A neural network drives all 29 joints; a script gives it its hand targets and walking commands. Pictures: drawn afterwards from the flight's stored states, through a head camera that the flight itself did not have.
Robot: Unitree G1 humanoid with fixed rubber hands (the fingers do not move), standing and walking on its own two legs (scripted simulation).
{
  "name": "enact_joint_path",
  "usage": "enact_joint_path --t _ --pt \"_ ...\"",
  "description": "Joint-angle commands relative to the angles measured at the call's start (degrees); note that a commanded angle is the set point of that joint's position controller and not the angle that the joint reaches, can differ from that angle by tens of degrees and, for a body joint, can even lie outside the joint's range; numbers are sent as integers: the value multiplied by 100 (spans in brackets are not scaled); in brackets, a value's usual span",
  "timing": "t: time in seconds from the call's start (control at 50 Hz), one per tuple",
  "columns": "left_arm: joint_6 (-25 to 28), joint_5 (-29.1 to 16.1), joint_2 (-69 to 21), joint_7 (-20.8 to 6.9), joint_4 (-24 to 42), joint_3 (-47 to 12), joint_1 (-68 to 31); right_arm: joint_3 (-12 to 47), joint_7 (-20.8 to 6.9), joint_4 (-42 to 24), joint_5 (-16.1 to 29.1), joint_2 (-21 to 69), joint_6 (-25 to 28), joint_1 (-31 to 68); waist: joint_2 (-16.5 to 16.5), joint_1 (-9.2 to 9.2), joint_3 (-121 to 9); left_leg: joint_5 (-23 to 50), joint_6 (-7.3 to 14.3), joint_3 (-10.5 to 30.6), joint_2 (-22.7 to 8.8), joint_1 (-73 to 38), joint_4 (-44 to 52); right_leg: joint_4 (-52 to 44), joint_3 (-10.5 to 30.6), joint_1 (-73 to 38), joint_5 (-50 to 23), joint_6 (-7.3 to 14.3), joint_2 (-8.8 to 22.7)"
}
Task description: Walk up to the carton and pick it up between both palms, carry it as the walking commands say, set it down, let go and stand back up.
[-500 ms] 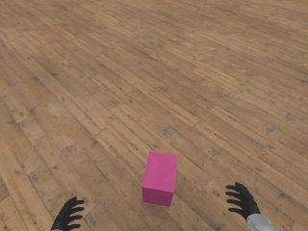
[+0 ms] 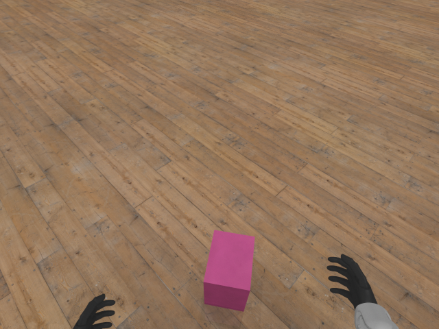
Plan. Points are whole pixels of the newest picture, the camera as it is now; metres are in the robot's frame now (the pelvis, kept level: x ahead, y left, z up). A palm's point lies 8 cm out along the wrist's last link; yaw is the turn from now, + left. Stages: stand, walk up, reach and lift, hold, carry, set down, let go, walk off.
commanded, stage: stand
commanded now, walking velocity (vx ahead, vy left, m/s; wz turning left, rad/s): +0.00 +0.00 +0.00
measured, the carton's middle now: (229, 271) +0.48 -0.06 -0.64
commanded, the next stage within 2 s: none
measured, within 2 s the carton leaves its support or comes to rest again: neither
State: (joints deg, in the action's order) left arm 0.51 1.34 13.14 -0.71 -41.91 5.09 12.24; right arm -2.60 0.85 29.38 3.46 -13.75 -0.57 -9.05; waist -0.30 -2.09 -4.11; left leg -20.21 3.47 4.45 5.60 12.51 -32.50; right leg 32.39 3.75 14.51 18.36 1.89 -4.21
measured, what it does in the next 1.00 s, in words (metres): stands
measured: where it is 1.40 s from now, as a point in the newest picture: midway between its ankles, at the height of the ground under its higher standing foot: outside the picture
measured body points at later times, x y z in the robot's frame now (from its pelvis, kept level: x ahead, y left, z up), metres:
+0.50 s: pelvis -0.03 +0.00 +0.00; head -0.06 +0.00 +0.45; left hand +0.12 +0.26 -0.09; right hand +0.17 -0.26 -0.04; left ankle -0.04 +0.08 -0.73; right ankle -0.02 -0.10 -0.73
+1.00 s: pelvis -0.04 +0.00 +0.00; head -0.08 +0.00 +0.45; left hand +0.11 +0.26 -0.09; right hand +0.15 -0.27 -0.05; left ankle -0.04 +0.08 -0.73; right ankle -0.02 -0.10 -0.73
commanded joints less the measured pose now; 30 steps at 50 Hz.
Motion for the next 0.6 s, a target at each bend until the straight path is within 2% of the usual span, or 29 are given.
enact_joint_path --t 0.0,0.02,0.04,0.06,0.08,0.1,0.12,0.14,0.16,0.18,0.2,0.22,0.24,0.26,0.3,0.32,0.34,0.36,0.38,0.4,0.42,0.44,0.46,0.48,0.5,0.52,0.54,0.56,0.58 --pt "130 179 1339 156 398 253 -477 -305 131 232 -664 -1217 294 -200 344 220 -408 2072 -208 615 -707 -457 464 -611 707 -204 -1689 61 769" --pt "170 196 1388 169 406 267 -436 -276 126 271 -680 -1141 308 -235 366 118 -298 2053 -139 641 -777 -453 495 -568 688 -137 -1841 75 712" --pt "161 142 1284 153 331 225 -419 -225 119 195 -675 -1202 310 29 227 202 -456 2088 -169 650 -822 -402 562 -573 504 -229 -1577 26 625" --pt "200 153 1215 134 292 193 -211 -350 109 229 -658 -1375 316 -28 125 314 -479 1992 -114 719 -813 -327 415 -641 533 -287 -1700 114 693" --pt "185 183 1219 124 312 187 -383 -342 137 100 -681 -1362 316 128 -105 229 -132 1735 -80 743 -757 -194 472 -711 638 -95 -1655 66 716" --pt "197 186 1339 133 319 217 -407 -321 93 194 -649 -1331 309 -35 298 119 -503 1434 -91 684 -756 -395 520 -740 782 -154 -1419 87 792" --pt "223 119 1310 120 274 255 -406 -315 126 216 -676 -1338 347 -17 220 212 -132 1644 11 874 -849 -147 645 -623 690 -183 -1325 137 742" --pt "205 135 1230 122 307 241 -464 -322 113 262 -672 -1276 331 -132 147 122 -283 1741 -119 744 -725 -310 571 -691 632 -2 -1292 78 761" --pt "222 87 1254 104 325 248 -480 -326 121 358 -725 -1444 344 -270 278 221 -351 1752 -106 818 -792 -326 573 -669 737 -72 -1160 146 769" --pt "242 109 1123 116 305 196 -342 -345 97 348 -669 -1447 363 -51 226 266 -261 1502 -75 822 -820 -213 664 -677 629 -154 -1143 106 709" --pt "222 142 1316 97 358 228 -634 -339 124 203 -693 -1378 339 98 -21 116 -281 1381 -34 849 -903 -120 628 -689 635 -136 -1079 81 722" --pt "241 131 1320 106 367 245 -657 -375 121 211 -742 -1472 368 258 201 262 -138 1139 -53 862 -845 -48 640 -675 653 -25 -1161 78 641" --pt "237 153 1291 99 365 273 -580 -290 114 278 -734 -1349 378 64 327 267 -121 1186 -46 986 -911 87 851 -568 558 -247 -1077 56 651" --pt "242 116 1322 124 371 267 -552 -308 97 215 -709 -1314 428 -1 390 224 179 999 9 1007 -914 335 902 -556 708 -90 -943 68 711" --pt "273 122 1361 83 244 271 -547 -264 124 324 -705 -1184 393 71 175 242 56 979 -19 866 -834 83 805 -795 780 -84 -674 184 799" --pt "324 220 1399 96 237 317 -338 -327 97 359 -651 -1316 427 -120 113 272 -152 1234 -102 727 -758 46 640 -792 756 -284 -981 133 822" --pt "290 84 1411 55 327 273 -606 -320 126 336 -691 -1324 434 -139 -21 212 -316 1396 -48 876 -883 -176 719 -660 708 -183 -1054 163 794" --pt "320 95 1169 46 316 176 -698 -280 95 371 -647 -1241 454 -48 326 99 -193 1595 -95 877 -910 -258 736 -548 702 5 -1059 128 681" --pt "272 75 1349 80 362 273 -398 -351 100 255 -738 -1475 455 106 630 356 316 1661 -113 959 -897 243 810 -595 640 7 -1236 59 617" --pt "271 75 1427 77 113 292 -184 -296 90 378 -687 -1242 466 -233 309 190 99 1500 -39 1006 -941 -4 900 -509 691 -93 -1273 133 676" --pt "243 85 1401 93 222 244 -433 -283 95 355 -718 -1259 496 -163 152 279 183 1318 -22 925 -860 125 817 -637 761 -156 -1037 146 697" --pt "257 60 1464 101 229 321 -445 -280 110 373 -667 -1309 477 -179 250 193 -107 1355 -9 892 -903 46 762 -567 844 -225 -908 199 813" --pt "265 83 1408 101 213 271 -295 -305 104 365 -678 -1383 508 -195 294 274 -30 1463 -22 833 -838 -17 665 -720 830 -219 -1153 175 773" --pt "260 80 1409 88 272 266 -523 -313 120 414 -700 -1322 449 -202 241 200 120 1329 -25 862 -808 25 767 -669 905 -46 -898 227 825" --pt "269 121 1393 95 246 255 -602 -260 108 386 -700 -1228 506 -127 -10 202 149 1093 -42 892 -886 -88 824 -730 821 101 -705 175 744" --pt "259 30 1173 38 339 204 -435 -352 104 294 -794 -1512 526 71 302 345 127 852 16 1082 -1012 112 841 -563 703 94 -680 149 658" --pt "277 117 1275 25 256 220 -607 -345 97 284 -705 -1409 499 -37 496 196 254 763 6 1025 -959 180 927 -614 759 117 -550 175 676" --pt "254 97 1381 26 245 248 -528 -328 123 342 -735 -1415 515 -51 699 231 86 599 -12 1127 -1115 156 1059 -525 721 82 -664 107 600" --pt "255 85 1383 57 113 224 -398 -309 116 333 -706 -1364 518 -56 255 283 218 732 35 1093 -1004 286 1006 -575 722 -94 -630 118 584"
